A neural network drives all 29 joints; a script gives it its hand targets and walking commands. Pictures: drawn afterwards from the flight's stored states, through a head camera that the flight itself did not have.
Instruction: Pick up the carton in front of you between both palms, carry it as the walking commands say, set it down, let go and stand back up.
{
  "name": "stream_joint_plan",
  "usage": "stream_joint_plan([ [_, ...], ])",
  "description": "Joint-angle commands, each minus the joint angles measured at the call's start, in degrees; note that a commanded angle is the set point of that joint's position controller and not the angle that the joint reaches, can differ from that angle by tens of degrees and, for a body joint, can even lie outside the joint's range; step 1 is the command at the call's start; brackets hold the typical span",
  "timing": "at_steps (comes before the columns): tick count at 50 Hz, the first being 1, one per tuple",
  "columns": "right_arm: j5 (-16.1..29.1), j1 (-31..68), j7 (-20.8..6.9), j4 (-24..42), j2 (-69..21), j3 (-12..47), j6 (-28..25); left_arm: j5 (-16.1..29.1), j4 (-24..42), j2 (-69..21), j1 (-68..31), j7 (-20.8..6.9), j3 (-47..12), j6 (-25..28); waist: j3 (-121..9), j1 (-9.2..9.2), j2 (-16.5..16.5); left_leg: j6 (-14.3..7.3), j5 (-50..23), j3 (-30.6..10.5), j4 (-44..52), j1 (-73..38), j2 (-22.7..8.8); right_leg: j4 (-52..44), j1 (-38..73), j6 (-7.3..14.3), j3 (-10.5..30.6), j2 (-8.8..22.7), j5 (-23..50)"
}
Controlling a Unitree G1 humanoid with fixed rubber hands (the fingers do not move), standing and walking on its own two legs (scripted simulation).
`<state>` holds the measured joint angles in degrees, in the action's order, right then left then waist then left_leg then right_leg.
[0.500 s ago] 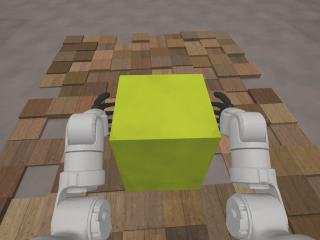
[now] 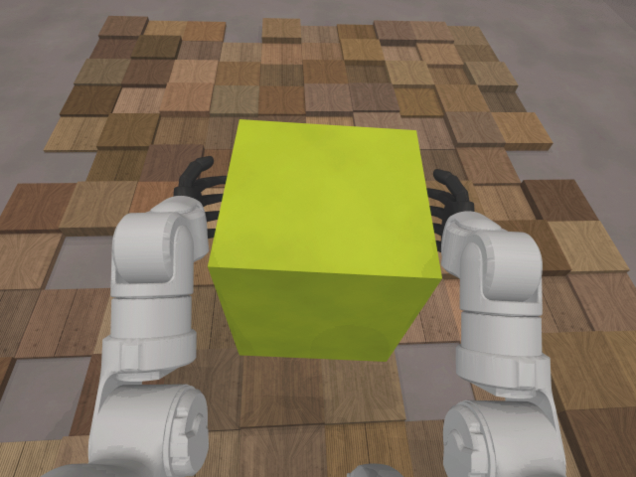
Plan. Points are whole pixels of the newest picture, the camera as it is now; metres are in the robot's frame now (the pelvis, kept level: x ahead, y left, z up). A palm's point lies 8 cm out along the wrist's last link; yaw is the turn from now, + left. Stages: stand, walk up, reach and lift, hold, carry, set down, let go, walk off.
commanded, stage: carry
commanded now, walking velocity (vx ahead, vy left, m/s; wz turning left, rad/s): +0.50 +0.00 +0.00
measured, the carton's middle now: (320, 252) +0.38 -0.01 +0.04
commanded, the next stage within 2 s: none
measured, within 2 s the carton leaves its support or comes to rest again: neither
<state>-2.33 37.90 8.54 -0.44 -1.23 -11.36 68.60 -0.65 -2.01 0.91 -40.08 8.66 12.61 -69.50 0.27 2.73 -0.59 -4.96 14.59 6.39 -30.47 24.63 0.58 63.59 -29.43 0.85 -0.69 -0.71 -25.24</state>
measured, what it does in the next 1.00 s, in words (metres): walks ahead: right foot, then left foot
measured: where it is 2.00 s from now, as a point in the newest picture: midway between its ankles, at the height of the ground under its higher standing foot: (320, 185)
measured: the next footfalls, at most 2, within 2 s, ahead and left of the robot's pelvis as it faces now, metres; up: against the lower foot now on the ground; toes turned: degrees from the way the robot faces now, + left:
right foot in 0.24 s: +0.32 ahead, -0.12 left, +0.01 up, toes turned -4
left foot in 0.60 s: +0.54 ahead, +0.06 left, +0.03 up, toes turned +5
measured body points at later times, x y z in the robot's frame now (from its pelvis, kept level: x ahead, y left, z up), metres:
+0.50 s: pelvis +0.30 -0.04 +0.01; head +0.34 -0.05 +0.46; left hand +0.68 +0.14 +0.17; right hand +0.71 -0.16 +0.17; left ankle +0.36 +0.08 -0.66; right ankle +0.27 -0.11 -0.73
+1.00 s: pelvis +0.67 -0.05 +0.01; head +0.67 -0.05 +0.46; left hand +1.05 +0.07 +0.14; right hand +1.03 -0.23 +0.13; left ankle +0.51 +0.06 -0.69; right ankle +0.82 -0.13 -0.72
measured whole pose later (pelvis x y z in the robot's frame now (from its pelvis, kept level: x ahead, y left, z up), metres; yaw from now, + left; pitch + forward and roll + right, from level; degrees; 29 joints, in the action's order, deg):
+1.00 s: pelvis +0.67 -0.05 +0.01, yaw +0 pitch +3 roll +3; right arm -2.1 40.3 7.7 -11.2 -0.6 -11.2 68.3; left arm -7.1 -6.7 -1.6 -39.1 6.4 15.8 -71.0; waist -4.2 5.4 -2.4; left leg -1.3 18.4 6.4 -36.9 6.4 1.3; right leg 23.7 -29.2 3.2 -3.7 1.7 11.0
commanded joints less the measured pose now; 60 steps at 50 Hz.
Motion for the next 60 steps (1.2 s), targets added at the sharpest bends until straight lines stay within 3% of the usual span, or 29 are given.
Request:
stream_joint_plan([
  [1,29.2,50.8,-13.5,15.1,-56.9,39.2,0.6,20.7,9.5,-58.0,-42.4,-11.1,-36.7,-0.1,-32.1,1.37,6.1,-7.2,-24.5,-21.2,7.9,-37.1,-16.1,-6.9,-12.0,-0.6,0.5,1.6,1.0],
  [9,28.3,52.1,-15.1,2.8,-52.5,33.7,6.3,15.0,1.4,-49.8,-43.5,-9.8,-30.8,-5.7,-25.7,1.87,9.5,-3.7,-33.0,-8.3,4.3,-30.2,-11.3,-30.4,-3.1,0.6,-6.1,-1.2,17.5],
  [12,27.1,54.4,-14.9,-3.0,-52.4,31.2,7.6,15.9,-3.5,-49.6,-46.8,-10.9,-28.4,-7.4,-29.2,-3.28,6.0,0.8,-32.7,-2.0,-8.6,-17.6,-8.4,-38.0,22.9,3.6,-8.7,-1.9,20.5],
  [13,27.3,57.6,-14.7,-3.6,-53.0,30.0,8.2,15.8,-5.1,-48.9,-47.6,-11.1,-27.2,-7.6,-34.6,-6.77,-3.8,3.6,-16.6,-1.4,-22.8,-3.7,-5.3,-33.8,39.9,9.0,7.4,9.9,22.5],
  [14,27.0,59.4,-14.6,-4.7,-54.1,29.1,8.9,15.8,-6.2,-49.0,-48.0,-11.3,-25.9,-7.6,-36.3,-7.59,-17.4,5.1,16.3,-2.7,-36.0,12.4,1.0,-34.8,51.8,15.1,24.7,19.3,28.8],
  [15,26.8,60.5,-14.4,-6.0,-54.9,28.2,9.1,16.9,-6.0,-50.3,-48.1,-11.6,-25.4,-8.0,-33.9,-8.11,-15.5,4.5,21.0,-5.5,-44.2,22.5,1.3,-37.1,54.1,16.4,28.7,19.7,25.4],
  [17,24.9,60.4,-13.4,-6.5,-55.9,25.8,9.3,20.6,-2.4,-55.5,-54.6,-12.4,-26.5,-8.1,-30.8,-8.3,-6.0,3.2,14.7,-7.0,-44.8,25.9,-1.4,-38.2,48.6,13.8,24.1,17.5,26.3],
  [18,23.6,59.5,-12.9,-6.9,-56.3,24.5,9.3,22.4,-0.8,-57.9,-57.8,-12.9,-27.1,-8.1,-29.9,-7.6,-4.5,3.0,12.5,-7.3,-42.1,24.5,-2.0,-39.0,45.4,12.2,20.7,16.1,26.0],
  [22,19.0,55.7,-11.4,-7.7,-57.5,22.0,8.9,26.1,1.8,-63.7,-62.3,-14.5,-28.3,-7.6,-29.5,-6.6,-6.2,3.4,12.8,-5.1,-33.1,21.1,-1.6,-42.1,39.8,11.2,14.5,14.2,18.0],
  [25,15.8,51.5,-10.9,-7.9,-57.6,21.6,8.2,26.3,1.7,-65.7,-59.9,-15.3,-28.9,-6.9,-25.7,-6.97,-5.7,4.1,8.9,-2.1,-14.3,13.8,-0.3,-45.4,33.2,10.4,9.2,11.8,16.7],
  [28,14.2,47.2,-11.2,-7.0,-58.3,22.8,7.4,25.4,2.3,-66.5,-55.2,-15.9,-30.0,-6.2,-27.0,-3.57,-8.7,2.9,-1.1,4.9,-5.4,-3.1,2.8,-41.0,28.2,7.4,2.6,11.0,31.2],
  [30,15.6,45.2,-12.3,-3.7,-59.5,25.1,6.8,23.8,4.9,-66.6,-52.6,-15.9,-31.8,-5.4,-32.5,2.78,-5.0,1.5,-3.2,5.4,-0.1,-25.3,2.8,-25.1,18.0,4.9,-2.8,9.4,39.7],
  [31,16.3,44.4,-12.8,-1.6,-59.9,26.8,6.2,22.7,6.7,-66.1,-52.0,-15.8,-32.8,-5.3,-32.6,4.84,0.5,-0.2,-3.1,0.9,2.0,-34.3,1.0,-16.1,7.5,3.3,-5.2,5.5,37.7],
  [32,17.0,44.5,-13.2,-0.2,-59.5,28.6,5.6,22.1,7.9,-65.9,-51.7,-15.7,-33.5,-5.6,-30.0,4.28,10.4,-6.7,-6.1,-20.8,8.4,-40.3,-10.4,-2.4,-7.1,0.8,-5.5,-1.5,13.7],
  [33,18.7,44.4,-13.5,0.3,-60.3,30.2,5.7,21.2,7.4,-64.3,-49.7,-15.4,-33.6,-6.0,-31.6,2.18,16.8,-12.0,-19.9,-33.8,7.5,-42.8,-18.3,8.4,-12.7,0.5,-1.0,-3.4,-1.8],
  [34,20.7,43.6,-13.9,1.8,-61.5,32.0,5.9,20.1,6.4,-62.7,-47.1,-14.9,-33.7,-6.0,-31.3,1.72,12.4,-12.3,-28.0,-31.2,4.9,-42.5,-18.2,10.3,-14.6,1.4,2.7,-0.8,-3.1],
  [36,23.7,45.1,-14.8,5.3,-63.3,35.1,5.6,18.0,5.6,-62.1,-41.8,-14.0,-33.6,-5.7,-29.6,1.99,4.4,-9.1,-25.5,-27.2,5.0,-40.9,-17.5,3.1,-17.7,1.1,3.5,2.1,0.0],
  [39,27.1,46.8,-16.3,7.8,-64.2,38.2,4.7,15.0,3.0,-61.5,-35.9,-13.2,-33.5,-4.4,-28.4,2.2,5.7,-6.7,-28.6,-20.9,6.2,-36.9,-15.5,-11.7,-13.7,-0.2,0.2,1.1,2.6],
  [42,28.3,46.8,-17.5,4.7,-64.2,39.0,3.0,13.4,0.4,-61.0,-34.2,-12.8,-33.7,-2.5,-27.9,2.81,8.1,-5.9,-32.3,-15.1,5.0,-36.3,-13.0,-20.1,-12.4,-0.3,-1.0,1.2,17.2],
  [47,27.7,45.0,-18.3,-4.1,-64.2,37.7,-0.6,13.4,-4.0,-59.5,-35.8,-13.7,-32.6,0.0,-22.0,2.94,6.8,-2.5,-21.2,-7.7,3.5,-23.7,-9.3,-37.6,3.5,1.8,-3.7,0.7,37.4],
  [48,27.3,44.4,-18.2,-5.5,-64.2,37.2,-1.1,13.5,-5.3,-59.4,-35.5,-14.0,-32.1,0.2,-21.8,2.02,5.8,-1.7,-20.7,-6.8,0.6,-22.9,-8.8,-40.2,6.8,2.8,-4.0,1.1,39.9],
  [50,26.1,43.1,-17.8,-7.3,-64.3,36.1,-1.8,14.0,-7.7,-59.2,-33.4,-14.8,-30.8,0.7,-25.3,-3.33,2.3,0.6,-21.6,-3.2,-15.1,-14.8,-5.6,-41.4,24.9,3.5,-6.9,0.8,40.6],
  [51,25.7,42.3,-17.5,-8.2,-63.7,34.9,-1.8,14.0,-8.8,-59.2,-32.2,-15.2,-30.1,0.8,-26.1,-5.77,-4.3,2.2,-2.9,-2.1,-24.7,-2.2,-2.1,-38.6,36.4,3.3,-2.1,4.7,40.9],
  [52,25.7,42.3,-17.4,-9.6,-64.5,34.3,-1.1,14.1,-10.7,-57.5,-32.0,-15.2,-29.0,0.8,-28.6,-4.36,-14.0,4.0,18.5,-4.0,-38.6,10.0,2.4,-29.6,48.0,7.9,14.5,18.0,68.7],
  [53,25.2,41.7,-16.9,-11.3,-64.6,33.3,-0.4,14.5,-11.7,-56.8,-32.4,-15.1,-28.4,0.7,-33.9,-7.03,-17.0,4.7,21.3,-6.1,-51.2,19.8,3.3,-31.4,56.0,16.1,24.4,23.2,59.8],
  [54,24.7,41.4,-16.4,-10.1,-64.1,32.7,-0.2,15.9,-10.7,-59.3,-31.6,-15.3,-29.0,1.0,-34.6,-7.56,-14.2,3.9,18.6,-7.4,-52.4,23.8,0.8,-35.8,51.8,17.7,28.4,22.8,36.8],
  [55,24.6,42.5,-15.9,-8.2,-64.7,32.6,-0.3,18.3,-7.1,-62.2,-34.7,-15.6,-30.5,1.4,-33.0,-6.36,-8.4,3.1,14.2,-8.5,-49.1,24.2,-1.2,-38.6,46.6,15.6,27.4,20.0,28.2],
  [57,24.0,44.3,-14.7,-3.7,-66.1,32.7,-0.6,22.8,0.5,-67.6,-43.3,-15.9,-34.4,1.9,-30.7,-5.32,-3.8,3.0,10.4,-8.4,-44.3,21.8,-3.4,-40.2,38.9,13.8,23.4,19.3,32.3],
  [60,22.8,42.9,-13.0,0.3,-66.1,33.7,-1.7,26.6,6.6,-69.9,-47.1,-15.8,-38.0,2.8,-30.9,-4.79,-4.4,3.6,9.3,-6.3,-36.9,19.7,-4.1,-42.3,35.5,12.7,18.0,17.0,29.8],
])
